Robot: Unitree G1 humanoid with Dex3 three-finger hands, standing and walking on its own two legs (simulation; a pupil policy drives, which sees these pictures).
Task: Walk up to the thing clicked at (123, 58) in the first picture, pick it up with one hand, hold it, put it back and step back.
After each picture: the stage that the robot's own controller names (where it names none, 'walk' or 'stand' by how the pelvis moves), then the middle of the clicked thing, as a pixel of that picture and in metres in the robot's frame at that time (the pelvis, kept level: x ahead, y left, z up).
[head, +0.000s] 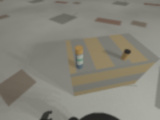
stand; (125, 55) +0.75 -0.34 -0.10
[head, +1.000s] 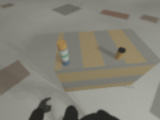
sink last; (119, 53) +0.65 -0.25 -0.07
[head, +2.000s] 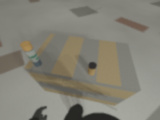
rise first; (91, 68) +0.46 +0.05 -0.08
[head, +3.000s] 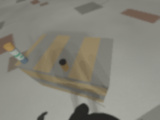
walk; (64, 65) +0.47 +0.30 -0.08
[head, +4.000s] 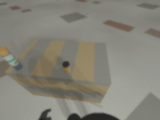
stand; (66, 67) +0.49 +0.23 -0.09
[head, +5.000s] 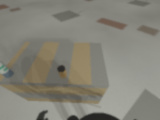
walk; (62, 72) +0.43 +0.27 -0.09
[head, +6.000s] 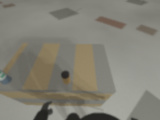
stand; (66, 77) +0.37 +0.21 -0.10
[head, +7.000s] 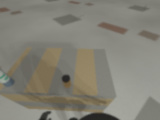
stand; (66, 81) +0.36 +0.21 -0.11
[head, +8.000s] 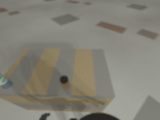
stand; (65, 82) +0.34 +0.23 -0.11
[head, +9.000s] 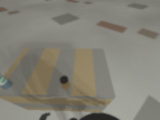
stand; (65, 82) +0.34 +0.22 -0.11
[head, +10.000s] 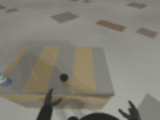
rise first; (65, 80) +0.35 +0.23 -0.10
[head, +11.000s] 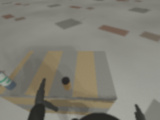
rise first; (66, 83) +0.34 +0.23 -0.10
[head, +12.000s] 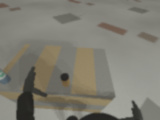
go down; (65, 80) +0.36 +0.22 -0.09
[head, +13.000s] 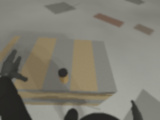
go down; (63, 76) +0.35 +0.21 -0.05
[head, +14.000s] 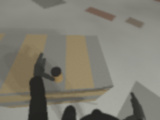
close in; (57, 75) +0.35 +0.22 -0.03
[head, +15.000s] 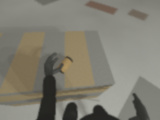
close; (65, 64) +0.43 +0.18 -0.03
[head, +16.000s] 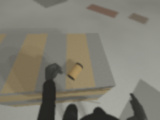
close; (75, 71) +0.40 +0.10 -0.04
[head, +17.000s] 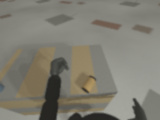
lift; (89, 84) +0.35 +0.02 -0.07
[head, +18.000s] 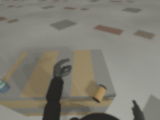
lift; (99, 93) +0.30 -0.05 -0.09
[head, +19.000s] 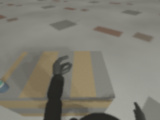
close; out of the picture +0.20 -0.17 -0.72
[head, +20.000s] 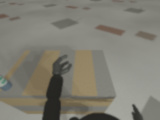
stand; out of the picture +0.25 -0.22 -0.73
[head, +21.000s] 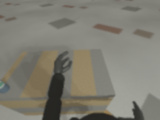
stand; (108, 114) +0.30 -0.25 -0.73
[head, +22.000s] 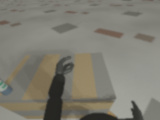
stand; (111, 115) +0.34 -0.28 -0.73
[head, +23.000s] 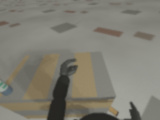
stand; (113, 111) +0.38 -0.30 -0.73
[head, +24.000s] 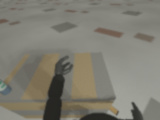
stand; (113, 110) +0.40 -0.32 -0.73
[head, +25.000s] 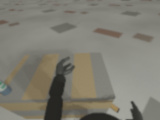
stand; (114, 107) +0.43 -0.34 -0.73
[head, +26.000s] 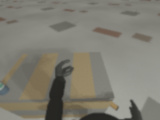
stand; (113, 105) +0.45 -0.35 -0.73
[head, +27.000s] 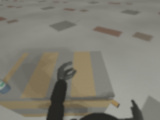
stand; (114, 103) +0.48 -0.36 -0.73
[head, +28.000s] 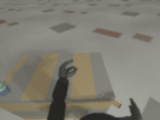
stand; (116, 103) +0.49 -0.38 -0.73
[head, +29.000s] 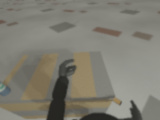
stand; (117, 101) +0.51 -0.39 -0.73
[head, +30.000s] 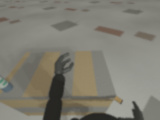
stand; (118, 99) +0.53 -0.41 -0.73
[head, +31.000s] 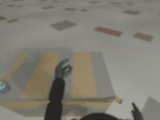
stand; (117, 99) +0.53 -0.41 -0.73
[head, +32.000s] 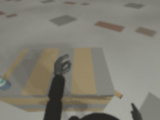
stand; (117, 94) +0.56 -0.42 -0.73
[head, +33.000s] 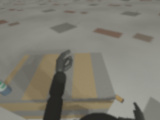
stand; (119, 98) +0.56 -0.43 -0.73
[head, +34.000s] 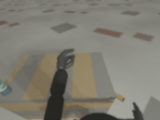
go down; (119, 97) +0.58 -0.44 -0.73
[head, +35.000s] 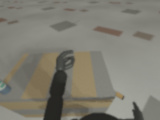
close; (119, 95) +0.59 -0.44 -0.73
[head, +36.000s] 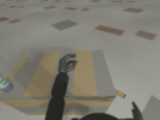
stand; (121, 94) +0.61 -0.46 -0.73
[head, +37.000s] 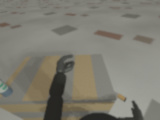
close; (121, 97) +0.61 -0.47 -0.73
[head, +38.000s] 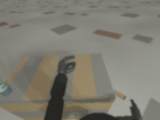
stand; (121, 95) +0.63 -0.47 -0.73
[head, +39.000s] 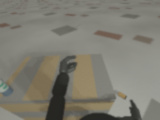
close; (122, 95) +0.64 -0.48 -0.73
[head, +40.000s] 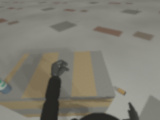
crouch; (121, 91) +0.66 -0.48 -0.73
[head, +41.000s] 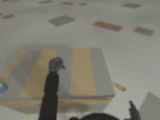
lower; (120, 87) +0.66 -0.49 -0.72
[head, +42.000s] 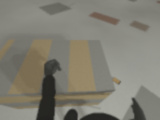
lower; (116, 80) +0.68 -0.51 -0.69
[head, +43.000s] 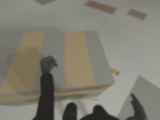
lower; (114, 71) +0.72 -0.51 -0.66
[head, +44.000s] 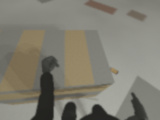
lower; (114, 71) +0.73 -0.52 -0.66
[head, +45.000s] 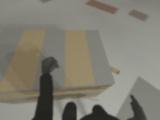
lower; (115, 70) +0.73 -0.53 -0.66
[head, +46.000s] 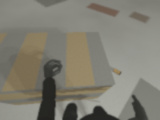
open; (116, 71) +0.75 -0.53 -0.66
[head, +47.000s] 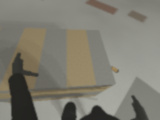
sink last; (114, 69) +0.76 -0.55 -0.66
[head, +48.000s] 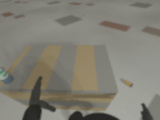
sink last; (128, 83) +0.76 -0.54 -0.68
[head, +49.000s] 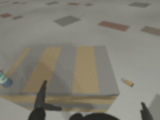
sink last; (129, 83) +0.76 -0.55 -0.69
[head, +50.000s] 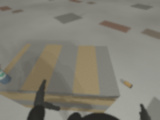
stand; (127, 84) +0.76 -0.57 -0.69
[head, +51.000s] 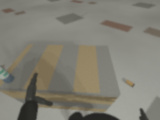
withdraw; (129, 83) +0.77 -0.58 -0.69
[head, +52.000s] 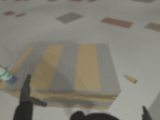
stand; (132, 79) +0.80 -0.58 -0.70
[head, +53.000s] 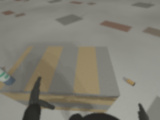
stand; (130, 82) +0.79 -0.59 -0.70
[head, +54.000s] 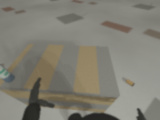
stand; (129, 82) +0.81 -0.60 -0.70
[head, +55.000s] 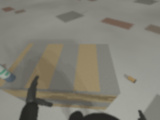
stand; (131, 79) +0.82 -0.60 -0.70
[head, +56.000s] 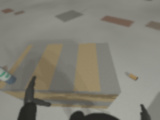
stand; (133, 77) +0.83 -0.61 -0.70
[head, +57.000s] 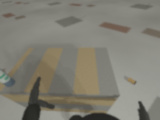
stand; (131, 81) +0.84 -0.61 -0.70
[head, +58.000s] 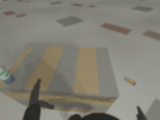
stand; (131, 81) +0.85 -0.62 -0.70
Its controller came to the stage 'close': yes
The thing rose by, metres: 0.01
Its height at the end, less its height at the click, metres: -0.64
